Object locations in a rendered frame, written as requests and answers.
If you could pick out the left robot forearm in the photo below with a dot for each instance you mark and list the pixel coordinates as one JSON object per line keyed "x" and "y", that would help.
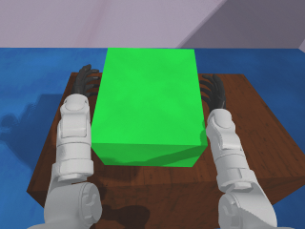
{"x": 73, "y": 162}

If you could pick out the right robot upper arm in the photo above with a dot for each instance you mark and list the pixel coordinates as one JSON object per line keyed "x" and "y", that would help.
{"x": 246, "y": 211}

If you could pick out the left robot upper arm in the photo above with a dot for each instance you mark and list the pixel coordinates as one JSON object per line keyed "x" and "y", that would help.
{"x": 75, "y": 206}

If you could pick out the left robot hand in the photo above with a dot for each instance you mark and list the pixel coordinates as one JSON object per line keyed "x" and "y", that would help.
{"x": 79, "y": 85}

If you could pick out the right robot hand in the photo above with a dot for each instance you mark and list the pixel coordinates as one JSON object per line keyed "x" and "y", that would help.
{"x": 217, "y": 98}

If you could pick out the carton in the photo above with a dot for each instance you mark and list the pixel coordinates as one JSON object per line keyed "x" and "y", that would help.
{"x": 149, "y": 110}

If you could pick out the pedestal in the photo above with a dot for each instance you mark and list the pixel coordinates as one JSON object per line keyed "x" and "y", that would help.
{"x": 169, "y": 197}

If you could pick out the right robot forearm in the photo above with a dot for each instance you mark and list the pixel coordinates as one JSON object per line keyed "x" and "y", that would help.
{"x": 233, "y": 172}

